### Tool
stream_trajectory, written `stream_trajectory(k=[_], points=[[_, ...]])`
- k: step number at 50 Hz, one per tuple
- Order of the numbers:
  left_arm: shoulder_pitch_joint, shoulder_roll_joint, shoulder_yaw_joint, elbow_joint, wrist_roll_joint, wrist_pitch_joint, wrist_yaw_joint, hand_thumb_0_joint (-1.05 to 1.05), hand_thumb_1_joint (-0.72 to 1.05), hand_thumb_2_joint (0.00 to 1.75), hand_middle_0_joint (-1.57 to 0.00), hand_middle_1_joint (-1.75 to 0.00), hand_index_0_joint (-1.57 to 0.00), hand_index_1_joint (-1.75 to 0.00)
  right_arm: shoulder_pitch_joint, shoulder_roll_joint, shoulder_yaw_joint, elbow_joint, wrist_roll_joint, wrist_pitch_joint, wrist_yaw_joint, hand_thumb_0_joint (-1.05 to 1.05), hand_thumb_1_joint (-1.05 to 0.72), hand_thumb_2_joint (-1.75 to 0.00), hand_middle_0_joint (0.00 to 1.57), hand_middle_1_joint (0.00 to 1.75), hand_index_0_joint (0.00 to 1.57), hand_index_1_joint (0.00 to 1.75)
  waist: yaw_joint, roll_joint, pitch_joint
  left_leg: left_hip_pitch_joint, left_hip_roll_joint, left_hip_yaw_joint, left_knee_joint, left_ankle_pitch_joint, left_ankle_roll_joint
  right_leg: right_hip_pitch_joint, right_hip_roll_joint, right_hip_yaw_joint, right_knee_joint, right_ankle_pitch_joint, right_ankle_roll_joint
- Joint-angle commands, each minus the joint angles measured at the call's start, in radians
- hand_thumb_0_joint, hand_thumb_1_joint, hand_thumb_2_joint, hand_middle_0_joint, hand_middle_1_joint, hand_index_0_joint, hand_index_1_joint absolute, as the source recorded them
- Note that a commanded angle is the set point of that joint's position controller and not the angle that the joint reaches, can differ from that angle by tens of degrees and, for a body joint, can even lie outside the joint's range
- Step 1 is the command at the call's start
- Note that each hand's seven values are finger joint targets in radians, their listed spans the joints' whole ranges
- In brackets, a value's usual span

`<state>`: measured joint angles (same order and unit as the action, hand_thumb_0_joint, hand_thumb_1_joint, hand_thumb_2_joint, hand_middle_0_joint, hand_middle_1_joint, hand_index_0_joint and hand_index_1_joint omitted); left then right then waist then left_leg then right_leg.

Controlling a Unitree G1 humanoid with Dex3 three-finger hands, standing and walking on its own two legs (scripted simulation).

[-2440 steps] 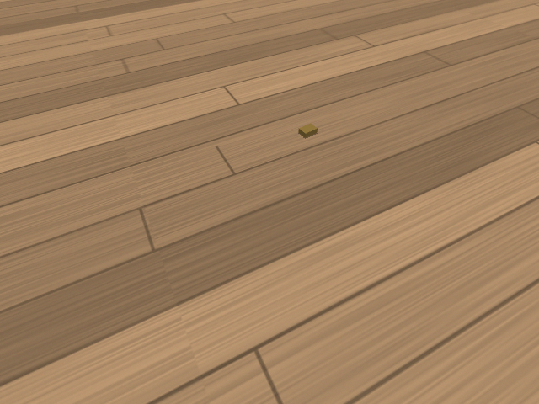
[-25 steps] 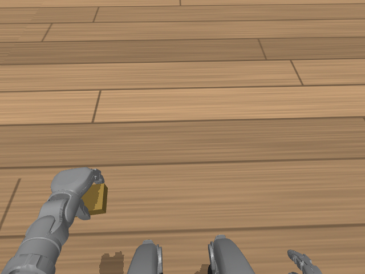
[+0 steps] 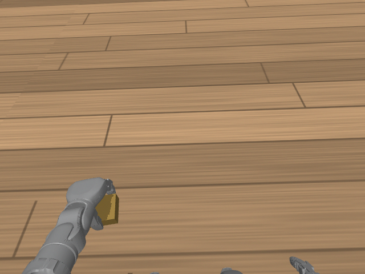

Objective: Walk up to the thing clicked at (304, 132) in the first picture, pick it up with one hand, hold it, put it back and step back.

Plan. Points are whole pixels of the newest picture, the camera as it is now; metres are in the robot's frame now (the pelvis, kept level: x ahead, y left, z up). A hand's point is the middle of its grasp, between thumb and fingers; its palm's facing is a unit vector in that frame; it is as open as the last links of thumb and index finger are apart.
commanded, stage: hold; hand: left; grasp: from above
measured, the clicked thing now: (98, 211) +0.32 +0.24 -0.11
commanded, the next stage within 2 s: crouch in 1.90 s
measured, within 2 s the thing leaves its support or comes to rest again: neither
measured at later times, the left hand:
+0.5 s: hand (93, 197) +0.32 +0.22 -0.03, palm faces -0.46 -0.06 -0.88, open 9.5 cm
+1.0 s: hand (92, 202) +0.30 +0.21 -0.01, palm faces -0.46 -0.06 -0.89, open 9.5 cm
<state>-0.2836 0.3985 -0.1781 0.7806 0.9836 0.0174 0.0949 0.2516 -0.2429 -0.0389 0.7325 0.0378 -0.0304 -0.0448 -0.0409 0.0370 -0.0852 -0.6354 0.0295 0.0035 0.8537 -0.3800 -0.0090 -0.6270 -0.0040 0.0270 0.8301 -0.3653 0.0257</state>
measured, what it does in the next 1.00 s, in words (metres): stands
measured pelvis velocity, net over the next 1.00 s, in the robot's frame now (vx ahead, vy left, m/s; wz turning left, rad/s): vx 0.01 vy -0.01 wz -0.01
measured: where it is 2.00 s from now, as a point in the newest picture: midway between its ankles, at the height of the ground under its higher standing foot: outside the picture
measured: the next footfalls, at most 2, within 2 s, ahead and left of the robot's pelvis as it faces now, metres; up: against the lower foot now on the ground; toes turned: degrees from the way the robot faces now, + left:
none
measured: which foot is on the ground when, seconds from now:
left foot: down 0.00-1.00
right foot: down 0.00-1.00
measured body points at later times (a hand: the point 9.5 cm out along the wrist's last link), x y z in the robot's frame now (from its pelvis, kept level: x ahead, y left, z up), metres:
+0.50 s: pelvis +0.02 +0.00 +0.02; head +0.05 -0.02 +0.47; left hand +0.34 +0.23 +0.02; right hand +0.14 -0.26 -0.10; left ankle +0.03 +0.12 -0.70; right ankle +0.03 -0.14 -0.70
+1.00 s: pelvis +0.01 -0.01 +0.03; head +0.02 -0.03 +0.48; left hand +0.32 +0.22 +0.04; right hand +0.15 -0.26 -0.08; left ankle +0.03 +0.12 -0.70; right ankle +0.03 -0.14 -0.70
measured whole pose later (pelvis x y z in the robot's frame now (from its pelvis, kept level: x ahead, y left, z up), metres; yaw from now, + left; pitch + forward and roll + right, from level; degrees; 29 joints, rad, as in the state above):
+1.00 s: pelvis +0.01 -0.01 +0.03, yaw +0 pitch +2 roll +0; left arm -0.21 0.40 -0.21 0.62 0.99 0.00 -0.03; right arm 0.21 -0.26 -0.04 0.68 0.06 0.05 -0.04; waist 0.00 0.05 -0.03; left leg -0.35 0.02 0.02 0.58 -0.28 -0.01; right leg -0.36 -0.01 0.04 0.60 -0.28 0.02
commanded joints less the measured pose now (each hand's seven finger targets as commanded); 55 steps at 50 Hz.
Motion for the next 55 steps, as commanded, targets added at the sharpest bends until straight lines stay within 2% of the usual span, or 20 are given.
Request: stream_trajectory(k=[1,3,5,10,15,16,17,21,23,25,27,29,33,35,37,38,41,52,53,55], points=[[-0.333,0.236,0.101,-0.228,0.004,-0.008,0.042,0.0,0.73,0.43,-1.04,-0.49,-1.08,-0.44,-0.026,-0.144,-0.045,-0.114,0.002,-0.038,-0.011,0.0,-0.9,-0.89,0.2,0.3,0.2,0.3,0.008,0.038,-0.27,0.233,-0.04,-0.005,-0.17,0.177,0.003,0.14,0.041,-0.016,-0.165,0.15,-0.034],[-0.323,0.213,0.08,-0.219,0.019,-0.004,0.034,0.0,0.72,0.44,-1.04,-0.47,-1.08,-0.43,-0.02,-0.144,-0.045,-0.109,0.003,-0.035,-0.013,0.0,-0.9,-0.89,0.2,0.3,0.2,0.3,-0.002,0.007,-0.281,0.255,-0.039,-0.005,-0.173,0.231,0.005,0.159,0.041,-0.014,-0.169,0.201,-0.032],[-0.33,0.239,0.095,-0.233,0.022,-0.006,0.032,0.0,0.74,0.46,-1.06,-0.47,-1.1,-0.43,-0.022,-0.149,-0.048,-0.11,0.003,-0.03,-0.012,0.0,-0.89,-0.89,0.2,0.3,0.2,0.3,0.006,0.009,-0.281,0.271,-0.042,-0.002,-0.18,0.262,0.006,0.184,0.039,-0.013,-0.183,0.23,-0.031],[-0.318,0.21,0.078,-0.233,0.011,-0.007,0.009,0.0,0.76,0.5,-1.07,-0.49,-1.1,-0.45,-0.023,-0.151,-0.051,-0.113,0.004,-0.021,-0.007,0.0,-0.89,-0.89,0.2,0.3,0.2,0.3,0.005,0.005,-0.27,0.309,-0.042,0.003,-0.204,0.315,0.004,0.225,0.041,-0.018,-0.202,0.275,-0.031],[-0.276,0.225,0.089,-0.237,0.014,-0.013,-0.023,0.0,0.78,0.52,-1.09,-0.47,-1.12,-0.44,-0.043,-0.152,-0.054,-0.129,0.007,-0.006,-0.004,0.0,-0.89,-0.89,0.2,0.3,0.2,0.3,0.022,0.005,-0.251,0.329,-0.047,0.014,-0.226,0.344,0.007,0.255,0.041,-0.018,-0.224,0.3,-0.03],[-0.289,0.201,0.069,-0.255,0.014,-0.015,-0.031,0.0,0.78,0.5,-1.09,-0.47,-1.12,-0.44,-0.04,-0.147,-0.052,-0.133,0.006,-0.005,-0.003,0.0,-0.89,-0.89,0.2,0.3,0.2,0.3,0.008,-0.005,-0.252,0.327,-0.045,0.009,-0.226,0.353,0.008,0.252,0.042,-0.018,-0.222,0.309,-0.03],[-0.3,0.223,0.087,-0.277,0.014,-0.018,-0.033,0.0,0.79,0.51,-1.09,-0.48,-1.13,-0.45,-0.042,-0.151,-0.053,-0.137,0.008,-0.003,-0.003,0.0,-0.89,-0.89,0.2,0.3,0.2,0.3,0.023,0.01,-0.254,0.336,-0.044,0.009,-0.235,0.357,0.006,0.263,0.043,-0.019,-0.224,0.307,-0.031],[-0.286,0.221,0.095,-0.298,0.018,-0.019,-0.036,0.0,0.78,0.5,-1.09,-0.46,-1.12,-0.43,-0.047,-0.149,-0.052,-0.147,0.008,0.007,-0.003,0.0,-0.89,-0.89,0.2,0.3,0.2,0.3,0.023,0.008,-0.26,0.356,-0.045,0.012,-0.245,0.379,0.008,0.283,0.043,-0.017,-0.231,0.329,-0.031],[-0.294,0.223,0.088,-0.313,0.025,-0.02,-0.042,0.0,0.76,0.51,-1.08,-0.45,-1.11,-0.42,-0.059,-0.148,-0.051,-0.158,0.01,0.013,-0.003,0.0,-0.89,-0.89,0.2,0.3,0.2,0.3,0.024,-0.01,-0.246,0.353,-0.05,0.018,-0.248,0.374,0.014,0.29,0.037,-0.013,-0.245,0.343,-0.025],[-0.272,0.233,0.109,-0.302,0.026,-0.018,-0.042,0.0,0.76,0.5,-1.07,-0.47,-1.1,-0.43,-0.055,-0.149,-0.053,-0.154,0.009,0.016,-0.003,0.0,-0.88,-0.89,0.2,0.3,0.2,0.3,0.027,-0.003,-0.248,0.357,-0.05,0.02,-0.253,0.374,0.013,0.299,0.036,-0.012,-0.246,0.339,-0.026],[-0.299,0.211,0.085,-0.329,0.021,-0.018,-0.047,0.0,0.79,0.52,-1.1,-0.46,-1.13,-0.43,-0.06,-0.149,-0.053,-0.159,0.011,0.018,-0.003,0.0,-0.89,-0.89,0.2,0.3,0.2,0.3,0.017,0.004,-0.256,0.381,-0.048,0.021,-0.262,0.377,0.013,0.294,0.038,-0.012,-0.248,0.339,-0.028],[-0.263,0.229,0.106,-0.299,0.027,-0.013,-0.049,0.0,0.79,0.53,-1.1,-0.47,-1.13,-0.44,-0.063,-0.152,-0.053,-0.161,0.01,0.023,-0.004,0.0,-0.88,-0.89,0.2,0.3,0.2,0.3,0.028,-0.013,-0.234,0.371,-0.049,0.021,-0.267,0.374,0.016,0.303,0.036,-0.014,-0.259,0.337,-0.026],[-0.281,0.203,0.08,-0.331,0.023,-0.011,-0.057,0.0,0.79,0.55,-1.1,-0.48,-1.13,-0.46,-0.079,-0.146,-0.05,-0.171,0.012,0.03,-0.003,0.0,-0.89,-0.89,0.2,0.3,0.2,0.3,0.026,-0.015,-0.23,0.387,-0.048,0.022,-0.284,0.362,0.018,0.305,0.036,-0.014,-0.275,0.328,-0.025],[-0.274,0.224,0.1,-0.328,0.019,-0.01,-0.055,0.0,0.79,0.54,-1.1,-0.48,-1.12,-0.45,-0.085,-0.15,-0.049,-0.177,0.013,0.031,-0.002,0.0,-0.89,-0.89,0.2,0.3,0.2,0.3,0.036,0.0,-0.202,0.378,-0.047,0.021,-0.303,0.313,0.016,0.311,0.037,-0.017,-0.292,0.271,-0.028],[-0.249,0.22,0.101,-0.317,0.014,-0.008,-0.061,0.0,0.8,0.54,-1.1,-0.48,-1.13,-0.45,-0.099,-0.15,-0.048,-0.183,0.016,0.032,-0.002,0.0,-0.89,-0.89,0.2,0.3,0.2,0.3,0.042,-0.019,-0.194,0.383,-0.05,0.028,-0.313,0.295,0.019,0.312,0.035,-0.012,-0.304,0.257,-0.026],[-0.268,0.206,0.084,-0.345,0.014,-0.009,-0.066,0.0,0.8,0.52,-1.09,-0.5,-1.12,-0.47,-0.097,-0.147,-0.046,-0.184,0.015,0.032,-0.002,0.0,-0.89,-0.89,0.2,0.3,0.2,0.3,0.031,-0.02,-0.202,0.384,-0.048,0.026,-0.312,0.295,0.02,0.313,0.034,-0.01,-0.305,0.259,-0.024],[-0.266,0.222,0.095,-0.346,0.009,-0.007,-0.073,0.0,0.82,0.55,-1.11,-0.49,-1.14,-0.46,-0.11,-0.147,-0.043,-0.193,0.017,0.033,-0.005,0.0,-0.89,-0.89,0.2,0.3,0.2,0.3,0.041,-0.022,-0.182,0.389,-0.048,0.029,-0.326,0.27,0.022,0.317,0.033,-0.01,-0.324,0.233,-0.023],[-0.281,0.231,0.102,-0.369,0.009,-0.012,-0.079,0.0,0.83,0.56,-1.11,-0.55,-1.15,-0.51,-0.136,-0.145,-0.034,-0.193,0.02,0.033,-0.012,0.0,-0.89,-0.9,0.2,0.3,0.2,0.3,0.041,-0.021,-0.174,0.419,-0.047,0.03,-0.363,0.245,0.022,0.337,0.033,-0.01,-0.352,0.202,-0.025],[-0.283,0.211,0.082,-0.393,0.011,-0.011,-0.079,0.0,0.82,0.56,-1.1,-0.55,-1.14,-0.51,-0.138,-0.14,-0.032,-0.198,0.02,0.032,-0.013,0.0,-0.89,-0.9,0.2,0.3,0.2,0.3,0.038,-0.009,-0.173,0.424,-0.047,0.03,-0.367,0.242,0.022,0.328,0.031,-0.009,-0.353,0.201,-0.027],[-0.286,0.219,0.086,-0.393,0.015,-0.01,-0.081,0.0,0.81,0.55,-1.1,-0.52,-1.14,-0.49,-0.137,-0.142,-0.031,-0.197,0.021,0.032,-0.012,0.0,-0.89,-0.9,0.2,0.3,0.2,0.3,0.042,-0.012,-0.173,0.425,-0.048,0.03,-0.373,0.241,0.022,0.341,0.03,-0.011,-0.358,0.198,-0.028]])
